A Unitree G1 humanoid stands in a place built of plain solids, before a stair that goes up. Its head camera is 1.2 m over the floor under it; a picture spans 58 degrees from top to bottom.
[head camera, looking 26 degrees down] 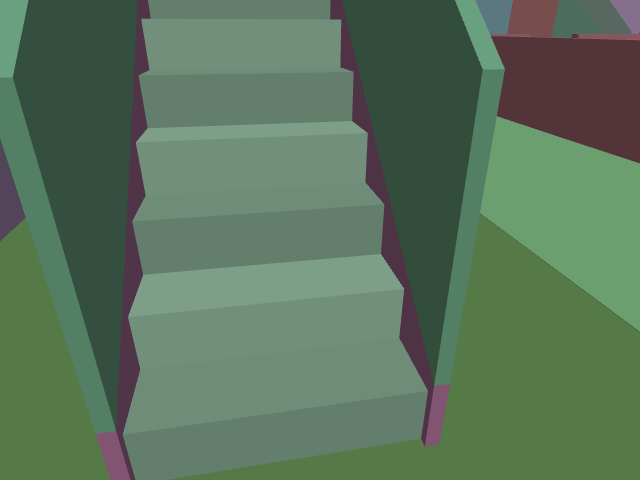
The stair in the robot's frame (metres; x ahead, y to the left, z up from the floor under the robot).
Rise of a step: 0.21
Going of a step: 0.26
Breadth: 0.88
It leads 10 degrees to the left of straight ahead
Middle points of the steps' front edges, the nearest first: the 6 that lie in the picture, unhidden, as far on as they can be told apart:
0.90 0.10 0.21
1.16 0.15 0.42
1.41 0.20 0.62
1.66 0.24 0.83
1.91 0.29 1.04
2.16 0.33 1.24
